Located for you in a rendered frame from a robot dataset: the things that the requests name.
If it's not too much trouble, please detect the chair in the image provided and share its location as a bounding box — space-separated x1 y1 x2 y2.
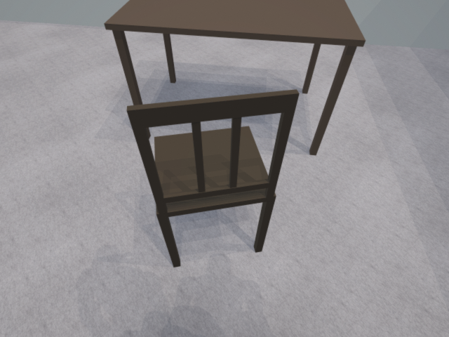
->
127 89 299 267

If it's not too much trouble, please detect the table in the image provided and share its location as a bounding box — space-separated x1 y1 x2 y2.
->
104 0 366 155

